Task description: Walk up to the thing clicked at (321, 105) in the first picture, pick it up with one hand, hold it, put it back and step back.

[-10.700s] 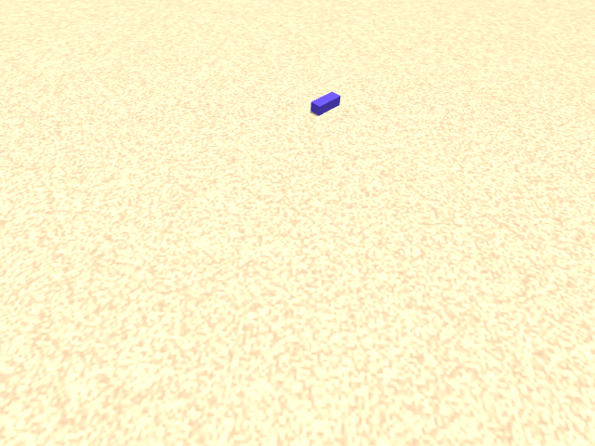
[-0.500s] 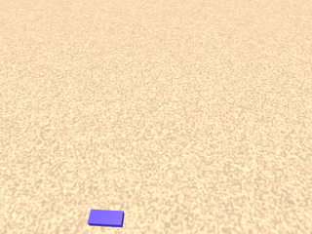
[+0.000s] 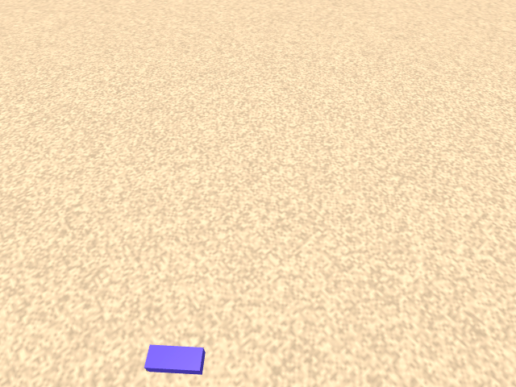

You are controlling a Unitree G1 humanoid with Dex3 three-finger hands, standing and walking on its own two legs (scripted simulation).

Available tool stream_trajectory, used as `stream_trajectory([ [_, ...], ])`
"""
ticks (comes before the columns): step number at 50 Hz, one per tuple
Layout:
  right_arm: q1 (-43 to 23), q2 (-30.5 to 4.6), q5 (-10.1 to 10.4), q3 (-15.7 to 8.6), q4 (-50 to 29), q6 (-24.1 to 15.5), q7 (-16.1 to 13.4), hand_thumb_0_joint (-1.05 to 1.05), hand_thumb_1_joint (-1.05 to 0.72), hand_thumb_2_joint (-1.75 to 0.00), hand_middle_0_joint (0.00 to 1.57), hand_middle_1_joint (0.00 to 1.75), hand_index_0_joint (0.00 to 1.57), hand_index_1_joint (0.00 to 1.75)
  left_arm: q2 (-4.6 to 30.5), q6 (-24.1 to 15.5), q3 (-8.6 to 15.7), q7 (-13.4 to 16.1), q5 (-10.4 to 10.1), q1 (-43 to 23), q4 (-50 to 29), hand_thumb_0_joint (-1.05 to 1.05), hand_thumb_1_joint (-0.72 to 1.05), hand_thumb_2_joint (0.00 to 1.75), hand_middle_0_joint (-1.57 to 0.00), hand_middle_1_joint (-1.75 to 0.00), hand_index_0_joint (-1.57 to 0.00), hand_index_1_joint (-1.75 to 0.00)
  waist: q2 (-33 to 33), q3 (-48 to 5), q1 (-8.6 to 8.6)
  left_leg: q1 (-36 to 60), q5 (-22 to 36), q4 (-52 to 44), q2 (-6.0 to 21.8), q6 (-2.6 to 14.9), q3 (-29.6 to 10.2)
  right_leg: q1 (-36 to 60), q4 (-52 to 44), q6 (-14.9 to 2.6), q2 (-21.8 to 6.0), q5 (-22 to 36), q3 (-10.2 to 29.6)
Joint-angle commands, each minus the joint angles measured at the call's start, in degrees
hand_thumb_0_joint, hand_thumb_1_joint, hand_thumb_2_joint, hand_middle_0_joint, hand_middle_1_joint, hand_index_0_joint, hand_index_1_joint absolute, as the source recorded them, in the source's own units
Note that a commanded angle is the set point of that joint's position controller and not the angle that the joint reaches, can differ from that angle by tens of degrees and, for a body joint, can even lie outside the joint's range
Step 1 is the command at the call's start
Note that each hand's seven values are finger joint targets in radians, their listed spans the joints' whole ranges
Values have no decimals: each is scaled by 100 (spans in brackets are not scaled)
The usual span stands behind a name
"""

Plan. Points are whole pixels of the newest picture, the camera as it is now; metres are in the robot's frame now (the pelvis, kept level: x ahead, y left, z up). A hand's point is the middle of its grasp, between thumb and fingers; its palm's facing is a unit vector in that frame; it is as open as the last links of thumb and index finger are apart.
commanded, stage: stand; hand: left
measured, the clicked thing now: (175, 359) +0.32 +0.29 -0.75
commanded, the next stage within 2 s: walk up in 0.06 s
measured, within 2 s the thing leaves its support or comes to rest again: neither
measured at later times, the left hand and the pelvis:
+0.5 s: hand out of the picture +0.02 +0.38 -0.19, palm faces +0.03 -0.91 -0.41, open 7.3 cm; pelvis -0.08 +0.09 -0.03, yaw +3 degrees
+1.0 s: hand out of the picture -0.02 +0.33 -0.16, palm faces -0.07 -0.92 -0.38, open 7.3 cm; pelvis -0.12 +0.05 -0.03, yaw -3 degrees
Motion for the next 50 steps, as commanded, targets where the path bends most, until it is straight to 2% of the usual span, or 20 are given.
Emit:
stream_trajectory([
  [1, -222, -1235, 26, -209, -334, -91, -88, 0, -90, -90, 20, 30, 20, 30, 1218, -121, 219, 107, 21, -234, -343, 0, 90, 90, -20, -30, -20, -30, 31, -430, -25, 22, 1036, -239, 681, 162, -519, 169, -218, -128, -756, 1228, 598],
  [5, -241, -1435, 30, -513, -700, 258, -47, 0, -90, -90, 20, 30, 20, 30, 1765, -42, 546, 300, -75, 76, -545, 0, 90, 90, -20, -30, -20, -30, 21, -129, 169, -593, 1896, 1075, 248, 207, -187, 84, 496, -516, -1200, 3452, 800],
  [6, -208, -1368, 33, -513, -842, 284, -25, 0, -90, -90, 20, 30, 20, 30, 1871, -40, 595, 328, -74, 152, -620, 0, 90, 90, -20, -30, -20, -30, -279, -318, 202, -777, 1432, 1571, 61, 208, -191, 236, 467, -779, -1476, 3701, 1145],
  [7, -269, -1277, 12, -556, -953, 353, -2, 0, -90, -90, 20, 30, 20, 30, 1876, -26, 619, 371, -30, 224, -676, 0, 90, 90, -20, -30, -20, -30, -685, -354, 280, -1162, -1029, 2443, -243, 210, -199, 274, 391, -1197, -1903, 4128, 1548],
  [9, -127, -1271, -65, -628, -1268, 535, 69, 0, -90, -90, 20, 30, 20, 30, 1938, -26, 691, 436, 130, 184, -977, 0, 90, 90, -20, -30, -20, -30, -764, -371, 253, -1633, -2183, 4204, -150, 236, -880, -118, 210, -1773, -2514, 3536, 1915],
  [12, 241, -1295, -33, -750, -1497, 590, 155, 0, -90, -90, 20, 30, 20, 30, 1733, 8, 673, 427, 171, -347, -1375, 0, 90, 90, -20, -30, -20, -30, -715, -471, -105, -1749, -1915, 4775, -158, 203, -1140, -409, 486, -1542, -1952, 2812, 1109],
  [17, 572, -1291, -23, -811, -1650, 477, 91, 0, -90, -90, 20, 30, 20, 30, 1719, 55, 741, 358, 233, -371, -1728, 0, 90, 90, -20, -30, -20, -30, -1205, -886, -37, -1565, -1753, 2376, 159, 113, -874, 112, 1380, -1182, -1730, 2295, 961],
  [20, 920, -1345, -99, -886, -1386, 253, -1, 0, -90, -90, 20, 30, 20, 30, 1478, 250, 603, 237, 43, -223, -1752, 0, 90, 90, -20, -30, -20, -30, -497, -684, -247, -234, 446, 151, -122, 22, -288, -932, 2937, -653, -811, 902, 201],
  [21, 820, -1911, -216, -966, -1511, 168, -42, 0, -90, -90, 20, 30, 20, 30, 927, 315, 513, 228, 24, 48, -1819, 0, 90, 90, -20, -30, -20, -30, 1167, -543, -109, -40, 1588, -59, 1008, 243, -2103, -2105, 4025, -286, 157, -2301, 114],
  [22, 541, -2439, -218, -1022, -1691, 120, -65, 0, -90, -90, 20, 30, 20, 30, 1085, 389, 550, 279, 71, 102, -1810, 0, 90, 90, -20, -30, -20, -30, 1144, -523, -23, -477, 1790, 172, 1669, 620, -2883, -2321, 4325, -147, 460, -2818, 883],
  [23, 393, -2668, -97, -1030, -1692, 113, -70, 0, -90, -90, 20, 30, 20, 30, 1404, 391, 603, 325, 61, -386, -1771, 0, 90, 90, -20, -30, -20, -30, 1666, -366, -354, -1482, 919, -135, 2223, 1463, -3731, -1772, 4624, -128, 336, -2973, 1288],
  [26, -297, -1787, -101, -789, -1787, -4, -197, 0, -90, -90, 20, 30, 20, 30, 1501, 374, 643, 195, -54, 172, -1435, 0, 90, 90, -20, -30, -20, -30, 832, -26, 251, -521, 1821, 711, 1008, 925, -1461, -2411, 4915, -158, 440, -1745, 1565],
  [31, 1065, -1809, 12, -865, -1546, -159, -331, 0, -90, -90, 20, 30, 20, 30, 1457, 358, 681, 96, 148, -203, -1766, 0, 90, 90, -20, -30, -20, -30, 724, -471, -336, 1186, 2793, 1001, 1428, 1070, -1921, -2833, 4241, 31, 330, -1713, 1342],
  [38, 913, -1980, -53, -848, -1847, -273, -382, 0, -90, -90, 20, 30, 20, 30, 1406, 362, 731, -104, 182, 70, -1792, 0, 90, 90, -20, -30, -20, -30, 849, -47, -220, -31, 1807, 801, 1781, 1466, -1671, -2011, 3343, 7, 44, -1969, 974],
  [44, 188, -1875, -66, -675, -2104, -142, -223, 0, -90, -90, 20, 30, 20, 30, 1206, 253, 792, -184, 138, 987, -1411, 0, 90, 90, -20, -30, -20, -30, 1050, -116, 293, -1984, -393, 1286, 1065, 912, -897, 247, 1406, -244, 229, -992, 116],
  [45, 262, -1562, -49, -557, -2089, -101, -212, 0, -90, -90, 20, 30, 20, 30, 1268, 191, 812, -146, 162, 1126, -1363, 0, 90, 90, -20, -30, -20, -30, 474, -173, 351, -2217, -853, 1879, 728, 665, -635, 626, 772, -278, 137, -1005, 463],
  [46, 446, -1191, 25, -449, -2116, -62, -210, 0, -90, -90, 20, 30, 20, 30, 1746, 104, 916, -109, 256, 1086, -1448, 0, 90, 90, -20, -30, -20, -30, -1085, -26, 338, -2761, -1750, 3215, 71, 292, -234, 440, -148, -588, -949, -1624, 2478],
  [47, 334, -1216, 35, -427, -2092, -33, -269, 0, -90, -90, 20, 30, 20, 30, 1948, 40, 886, -94, 252, 562, -1727, 0, 90, 90, -20, -30, -20, -30, -961, 182, 286, -2853, -2323, 3666, -234, 133, -487, -375, -521, -1106, -1668, -2329, 3419],
  [48, 340, -1640, 6, -565, -1965, -36, -309, 0, -90, -90, 20, 30, 20, 30, 2168, 80, 910, -108, 247, 295, -1771, 0, 90, 90, -20, -30, -20, -30, -870, 384, 309, -2152, -2466, 4043, -130, 160, -810, -1404, -674, -1491, -1969, -2986, 3668],
  [50, 639, -1705, 87, -572, -1700, -80, -238, 0, -90, -90, 20, 30, 20, 30, 1763, 55, 826, -90, 192, -41, -1847, 0, 90, 90, -20, -30, -20, -30, -620, 684, 61, -1985, -1978, 3864, -55, 201, -1017, -1444, -498, -1238, -1479, -2818, 2793],
])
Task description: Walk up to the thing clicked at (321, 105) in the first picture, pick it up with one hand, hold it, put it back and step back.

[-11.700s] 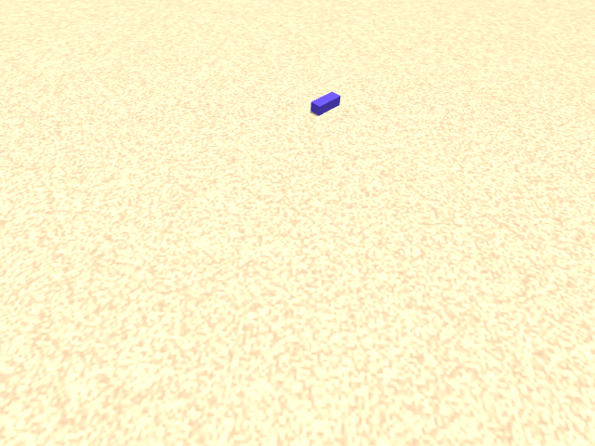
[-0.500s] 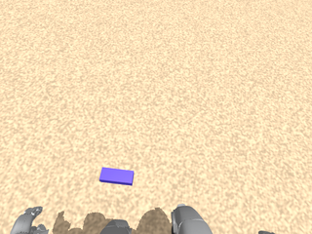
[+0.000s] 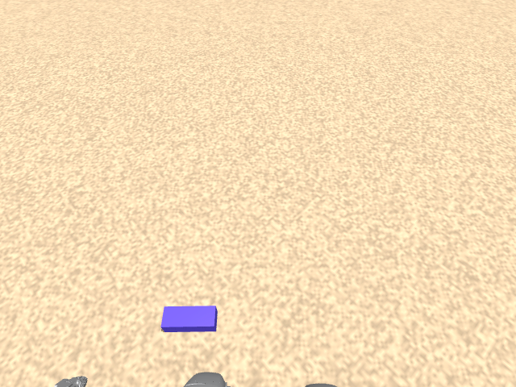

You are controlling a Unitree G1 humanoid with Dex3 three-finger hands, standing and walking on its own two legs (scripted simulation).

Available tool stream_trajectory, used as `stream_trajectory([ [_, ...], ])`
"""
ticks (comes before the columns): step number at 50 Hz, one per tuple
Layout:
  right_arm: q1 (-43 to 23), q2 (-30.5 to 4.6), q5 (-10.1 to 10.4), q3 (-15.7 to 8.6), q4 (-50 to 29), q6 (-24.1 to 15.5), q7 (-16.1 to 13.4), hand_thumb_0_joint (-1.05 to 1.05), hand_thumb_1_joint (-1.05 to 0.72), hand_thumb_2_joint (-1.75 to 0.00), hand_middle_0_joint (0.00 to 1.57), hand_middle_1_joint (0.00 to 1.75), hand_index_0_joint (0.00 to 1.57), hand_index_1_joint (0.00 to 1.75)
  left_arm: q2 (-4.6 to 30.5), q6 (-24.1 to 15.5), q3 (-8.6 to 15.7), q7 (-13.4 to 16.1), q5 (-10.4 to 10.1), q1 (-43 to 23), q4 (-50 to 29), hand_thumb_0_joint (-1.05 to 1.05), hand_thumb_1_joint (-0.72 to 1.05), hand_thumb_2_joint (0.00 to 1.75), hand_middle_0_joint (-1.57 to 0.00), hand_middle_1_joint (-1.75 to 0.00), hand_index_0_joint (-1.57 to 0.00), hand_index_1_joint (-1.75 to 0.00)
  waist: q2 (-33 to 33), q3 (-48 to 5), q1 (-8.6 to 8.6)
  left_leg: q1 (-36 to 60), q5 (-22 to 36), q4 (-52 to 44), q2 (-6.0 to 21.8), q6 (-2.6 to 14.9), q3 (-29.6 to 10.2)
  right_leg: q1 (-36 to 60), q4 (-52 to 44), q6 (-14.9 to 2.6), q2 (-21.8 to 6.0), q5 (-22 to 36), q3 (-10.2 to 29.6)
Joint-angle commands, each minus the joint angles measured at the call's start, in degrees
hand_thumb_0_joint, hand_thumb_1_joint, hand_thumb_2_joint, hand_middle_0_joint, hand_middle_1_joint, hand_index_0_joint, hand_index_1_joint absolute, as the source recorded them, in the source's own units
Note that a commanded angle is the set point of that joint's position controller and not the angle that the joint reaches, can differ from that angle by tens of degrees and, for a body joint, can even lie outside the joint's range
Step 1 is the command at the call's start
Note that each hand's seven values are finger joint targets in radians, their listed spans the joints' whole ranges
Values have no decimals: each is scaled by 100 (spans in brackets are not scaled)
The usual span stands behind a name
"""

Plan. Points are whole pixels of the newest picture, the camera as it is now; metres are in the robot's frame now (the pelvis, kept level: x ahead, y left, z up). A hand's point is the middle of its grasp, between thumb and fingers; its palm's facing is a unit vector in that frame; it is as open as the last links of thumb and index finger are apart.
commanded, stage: walk up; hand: left
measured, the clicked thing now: (190, 319) +0.43 +0.26 -0.72
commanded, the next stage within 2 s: stand in 1.38 s
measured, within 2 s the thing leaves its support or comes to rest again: neither
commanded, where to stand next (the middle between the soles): +0.06 +0.01 m, yaw +2 degrees
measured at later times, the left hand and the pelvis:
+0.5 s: hand out of the picture +0.11 +0.25 -0.13, palm faces +0.05 -0.95 -0.31, open 7.4 cm; pelvis +0.03 +0.00 +0.02, yaw +2 degrees
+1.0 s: hand out of the picture +0.10 +0.26 -0.13, palm faces +0.06 -0.94 -0.33, open 7.4 cm; pelvis +0.03 +0.00 +0.03, yaw +3 degrees
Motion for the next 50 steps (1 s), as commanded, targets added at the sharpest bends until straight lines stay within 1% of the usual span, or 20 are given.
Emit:
stream_trajectory([
  [1, 106, -1119, 95, -220, -225, -194, -2, 0, -90, -90, 20, 30, 20, 30, 1395, -205, 323, 171, -40, -477, -540, 0, 90, 90, -20, -30, -20, -30, -767, 196, 42, -606, 119, 473, -177, 48, -410, -265, -2416, -897, -1415, -1494, 1979],
  [4, 293, -989, 40, -146, -123, -205, 40, 0, -90, -90, 20, 30, 20, 30, 1400, -278, 329, 205, -72, -312, -480, 0, 90, 90, -20, -30, -20, -30, -1043, -38, 118, -500, 285, 82, -183, -60, -250, 4, -2340, -935, -1367, -1034, 1740],
  [6, 183, -982, 30, -105, -118, -243, 67, 0, -90, -90, 20, 30, 20, 30, 1355, -295, 303, 207, -59, -234, -470, 0, 90, 90, -20, -30, -20, -30, -1053, -114, 171, -393, 216, -660, -152, -65, -73, 226, -2222, -954, -1448, -400, 1603],
  [8, 173, -900, 10, -90, -71, -301, 85, 0, -90, -90, 20, 30, 20, 30, 1331, -295, 270, 205, -88, -317, -455, 0, 90, 90, -20, -30, -20, -30, -1077, -239, 136, 52, 405, -1332, -119, -38, 123, 190, -1996, -935, -1496, 280, 1379],
  [10, 427, -780, 7, -86, 80, -363, 69, 0, -90, -90, 20, 30, 20, 30, 1226, -253, 184, 194, -178, -493, -469, 0, 90, 90, -20, -30, -20, -30, -838, -475, -94, 875, 1356, -2600, -288, 39, 290, 48, -1411, -748, -1342, 1125, 1031],
  [11, 425, -809, -21, -110, 109, -404, 51, 0, -90, -90, 20, 30, 20, 30, 1055, -240, 101, 193, -215, -445, -458, 0, 90, 90, -20, -30, -20, -30, -555, -631, -113, 1338, 2084, -2987, -226, 90, 21, -86, -1063, -528, -1212, 1714, 877],
  [12, 361, -966, -75, -148, 73, -439, 22, 0, -90, -90, 20, 30, 20, 30, 847, -251, 30, 205, -269, -465, -471, 0, 90, 90, -20, -30, -20, -30, -177, -862, -102, 1592, 2650, -3204, 327, 245, -725, -192, -618, -266, -928, 1867, 588],
  [13, 47, -1222, -76, -162, -32, -482, 11, 0, -90, -90, 20, 30, 20, 30, 681, -246, -15, 218, -346, -401, -437, 0, 90, 90, -20, -30, -20, -30, 390, -933, 87, 1522, 3213, -3370, 1105, 554, -1729, -299, -352, 14, -409, 1146, 247],
  [14, -306, -1322, -12, -136, -48, -466, 46, 0, -90, -90, 20, 30, 20, 30, 868, -201, 33, 247, -345, -357, -211, 0, 90, 90, -20, -30, -20, -30, 340, -711, 217, 841, 2862, -3125, 1331, 989, -1809, 153, -610, 36, -324, -27, 189],
  [15, -465, -1221, 17, -96, -30, -439, 80, 0, -90, -90, 20, 30, 20, 30, 921, -232, 18, 265, -280, -301, -108, 0, 90, 90, -20, -30, -20, -30, 377, -631, 262, 656, 3002, -2963, 1226, 939, -1500, 513, -996, -21, -434, -56, 273],
  [16, -498, -1048, 43, -42, 5, -421, 94, 0, -90, -90, 20, 30, 20, 30, 942, -278, -3, 265, -239, -337, -67, 0, 90, 90, -20, -30, -20, -30, 316, -762, 249, 858, 3440, -2812, 928, 679, -940, 685, -1343, -56, -549, 467, 343],
  [17, -495, -934, 65, -11, -3, -409, 90, 0, -90, -90, 20, 30, 20, 30, 970, -308, 8, 263, -240, -318, 13, 0, 90, 90, -20, -30, -20, -30, 403, -858, 215, 1020, 3651, -2688, 629, 435, -572, 772, -1399, -100, -636, 1205, 462],
  [18, -407, -888, 74, 11, 4, -413, 75, 0, -90, -90, 20, 30, 20, 30, 1051, -330, -1, 267, -244, -357, 49, 0, 90, 90, -20, -30, -20, -30, 427, -905, 122, 1024, 3740, -2631, 457, 301, -410, 836, -1380, -134, -720, 1794, 544],
  [19, -375, -841, 92, 18, 78, -400, 67, 0, -90, -90, 20, 30, 20, 30, 1059, -324, -14, 268, -259, -453, 124, 0, 90, 90, -20, -30, -20, -30, 417, -817, 73, 886, 3288, -2759, 380, 223, -384, 840, -1407, -157, -742, 1820, 536],
  [21, -533, -860, 87, 10, 162, -366, 74, 0, -90, -90, 20, 30, 20, 30, 1022, -303, -60, 267, -245, -558, 224, 0, 90, 90, -20, -30, -20, -30, 314, -687, 59, 912, 2793, -2927, 380, 215, -415, 772, -1550, -148, -752, 1616, 511],
  [22, -596, -829, 85, 20, 184, -347, 79, 0, -90, -90, 20, 30, 20, 30, 1005, -307, -77, 269, -246, -594, 279, 0, 90, 90, -20, -30, -20, -30, 214, -665, 65, 951, 2785, -2932, 393, 224, -420, 765, -1646, -142, -757, 1572, 532],
  [25, -683, -788, 90, 24, 263, -331, 89, 0, -90, -90, 20, 30, 20, 30, 1002, -334, -90, 274, -230, -689, 452, 0, 90, 90, -20, -30, -20, -30, -30, -623, 17, 1062, 2838, -2943, 367, 213, -351, 739, -1859, -138, -795, 1625, 570],
  [31, -914, -790, 81, 32, 429, -324, 100, 0, -90, -90, 20, 30, 20, 30, 962, -366, -98, 293, -214, -868, 660, 0, 90, 90, -20, -30, -20, -30, -238, -892, 0, 1397, 3357, -3022, 404, 177, -279, 940, -1985, -60, -848, 2199, 493],
  [48, -1114, -723, 58, 58, 771, -303, 94, 0, -90, -90, 20, 30, 20, 30, 949, -329, -61, 304, -184, -935, 960, 0, 90, 90, -20, -30, -20, -30, -129, -935, 14, 1462, 3313, -3350, 417, 116, -232, 1185, -2204, -9, -860, 1994, 378],
  [50, -1120, -708, 61, 67, 797, -294, 93, 0, -90, -90, 20, 30, 20, 30, 931, -326, -69, 298, -184, -960, 966, 0, 90, 90, -20, -30, -20, -30, -141, -850, 14, 1381, 3130, -3377, 382, 114, -239, 1165, -2268, 6, -867, 1917, 412],
])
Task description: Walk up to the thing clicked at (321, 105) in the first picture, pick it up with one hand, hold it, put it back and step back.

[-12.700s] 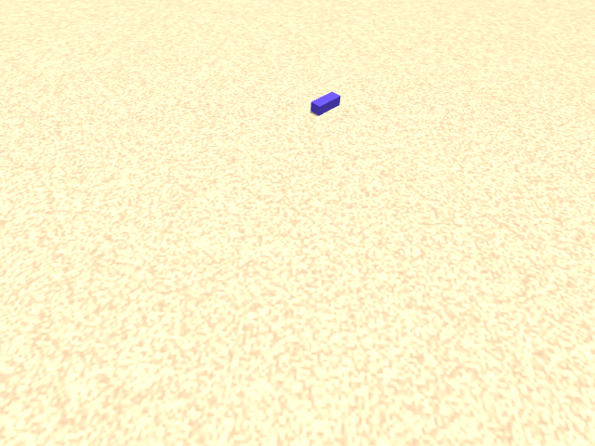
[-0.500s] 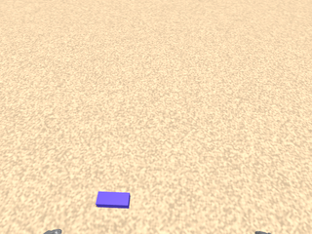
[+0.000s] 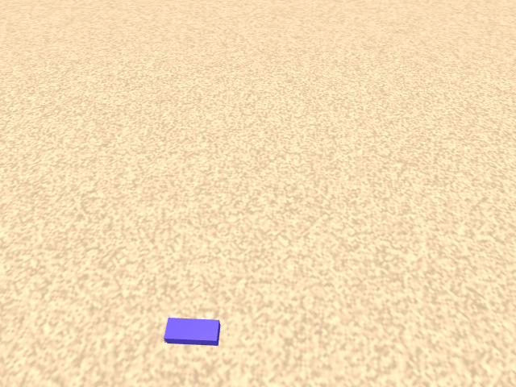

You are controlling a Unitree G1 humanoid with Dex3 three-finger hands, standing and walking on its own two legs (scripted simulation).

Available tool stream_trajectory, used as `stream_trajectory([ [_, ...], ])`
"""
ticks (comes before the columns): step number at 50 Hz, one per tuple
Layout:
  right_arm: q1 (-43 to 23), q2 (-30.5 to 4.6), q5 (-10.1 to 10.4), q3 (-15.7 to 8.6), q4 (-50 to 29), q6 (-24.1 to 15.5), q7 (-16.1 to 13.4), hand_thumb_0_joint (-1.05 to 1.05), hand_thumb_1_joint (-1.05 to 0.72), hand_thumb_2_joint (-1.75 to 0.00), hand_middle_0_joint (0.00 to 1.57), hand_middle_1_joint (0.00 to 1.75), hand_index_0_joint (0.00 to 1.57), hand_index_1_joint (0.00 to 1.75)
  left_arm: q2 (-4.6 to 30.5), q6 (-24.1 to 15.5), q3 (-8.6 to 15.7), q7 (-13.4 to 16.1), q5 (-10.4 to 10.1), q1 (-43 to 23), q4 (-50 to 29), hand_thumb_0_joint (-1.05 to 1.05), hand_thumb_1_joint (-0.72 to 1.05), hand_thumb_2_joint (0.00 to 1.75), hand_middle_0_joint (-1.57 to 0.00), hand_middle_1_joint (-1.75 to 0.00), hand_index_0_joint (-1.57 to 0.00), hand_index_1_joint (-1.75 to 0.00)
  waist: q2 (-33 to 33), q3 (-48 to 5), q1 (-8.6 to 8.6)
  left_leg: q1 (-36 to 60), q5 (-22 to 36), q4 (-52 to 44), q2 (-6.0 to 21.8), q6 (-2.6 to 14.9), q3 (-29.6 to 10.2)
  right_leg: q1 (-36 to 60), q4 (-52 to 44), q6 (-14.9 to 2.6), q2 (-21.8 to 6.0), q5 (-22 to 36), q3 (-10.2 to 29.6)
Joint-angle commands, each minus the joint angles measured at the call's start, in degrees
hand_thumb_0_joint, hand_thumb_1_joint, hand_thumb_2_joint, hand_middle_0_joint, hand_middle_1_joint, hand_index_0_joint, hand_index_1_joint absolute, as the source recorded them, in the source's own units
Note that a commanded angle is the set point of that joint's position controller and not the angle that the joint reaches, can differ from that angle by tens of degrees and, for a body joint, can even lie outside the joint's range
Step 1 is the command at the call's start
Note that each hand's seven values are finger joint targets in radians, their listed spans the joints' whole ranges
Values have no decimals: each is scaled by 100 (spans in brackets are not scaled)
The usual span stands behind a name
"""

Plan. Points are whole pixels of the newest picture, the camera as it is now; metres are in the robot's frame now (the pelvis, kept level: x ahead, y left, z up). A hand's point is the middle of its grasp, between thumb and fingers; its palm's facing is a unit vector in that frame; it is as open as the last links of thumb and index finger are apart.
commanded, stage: walk up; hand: left
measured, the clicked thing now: (193, 331) +0.41 +0.25 -0.75
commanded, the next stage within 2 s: stand in 0.38 s
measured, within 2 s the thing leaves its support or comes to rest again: neither
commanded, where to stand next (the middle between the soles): +0.03 +0.01 m, yaw +0 degrees
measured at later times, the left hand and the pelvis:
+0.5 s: hand out of the picture +0.08 +0.25 -0.15, palm faces +0.01 -0.94 -0.33, open 7.4 cm; pelvis -0.01 +0.00 +0.00, yaw +0 degrees
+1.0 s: hand out of the picture +0.05 +0.26 -0.16, palm faces -0.02 -0.94 -0.34, open 7.4 cm; pelvis -0.02 +0.00 +0.00, yaw -1 degrees
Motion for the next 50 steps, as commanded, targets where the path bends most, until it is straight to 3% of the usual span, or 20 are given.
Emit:
stream_trajectory([
  [1, -318, -1218, 20, -221, -355, -118, -90, 0, -90, -90, 20, 30, 20, 30, 1207, -130, 216, 98, 29, -356, -373, 0, 90, 90, -20, -30, -20, -30, 14, -558, -45, 26, 1173, -233, 652, 195, -386, 191, -270, -108, -711, 1080, 480],
  [16, -163, -1197, 3, -215, -215, -110, -101, 0, -90, -90, 20, 30, 20, 30, 1157, -99, 238, 89, 28, -345, -314, 0, 90, 90, -20, -30, -20, -30, 43, -335, -55, -153, 796, -336, 614, 191, -460, 80, -380, -122, -655, 619, 529],
  [18, -146, -1188, -6, -209, -211, -110, -94, 0, -90, -90, 20, 30, 20, 30, 1170, -104, 240, 84, 46, -371, -318, 0, 90, 90, -20, -30, -20, -30, 21, -363, -62, -209, 677, -353, 602, 196, -455, 131, -383, -119, -669, 607, 541],
  [19, -248, -1222, 3, -196, -240, -101, -103, 0, -90, -90, 20, 30, 20, 30, 1183, -129, 180, 99, 24, -278, -342, 0, 90, 90, -20, -30, -20, -30, 78, -267, -4, -138, 1073, -354, 710, 143, -503, 8, -356, -118, -766, 926, 599],
  [24, -198, -1253, 28, -181, -236, -94, -98, 0, -90, -90, 20, 30, 20, 30, 1178, -145, 145, 105, 6, -244, -366, 0, 90, 90, -20, -30, -20, -30, 99, -446, -42, 45, 1146, -338, 733, 141, -481, 21, -337, -112, -761, 1040, 597],
  [30, -211, -1249, 33, -159, -218, -84, -78, 0, -90, -90, 20, 30, 20, 30, 1184, -154, 82, 101, 11, -216, -357, 0, 90, 90, -20, -30, -20, -30, 21, -494, -49, 72, 1073, -362, 737, 141, -469, 22, -361, -92, -765, 982, 601],
  [37, -170, -1270, 21, -149, -167, -56, -51, 0, -90, -90, 20, 30, 20, 30, 1212, -154, 42, 103, 15, -147, -357, 0, 90, 90, -20, -30, -20, -30, -12, -291, -55, -64, 549, -440, 696, 143, -479, -196, -494, -76, -744, 479, 632],
  [41, -186, -1254, 25, -156, -199, -57, -52, 0, -90, -90, 20, 30, 20, 30, 1283, -176, 55, 116, 21, -135, -368, 0, 90, 90, -20, -30, -20, -30, -43, -450, -82, 68, 783, -375, 711, 163, -464, -141, -407, -82, -774, 787, 634],
  [50, -170, -1275, 27, -149, -172, -56, -43, 0, -90, -90, 20, 30, 20, 30, 1256, -174, 19, 115, 21, -43, -397, 0, 90, 90, -20, -30, -20, -30, 26, -324, -63, -24, 677, -399, 708, 164, -461, -205, -430, -96, -758, 689, 640],
])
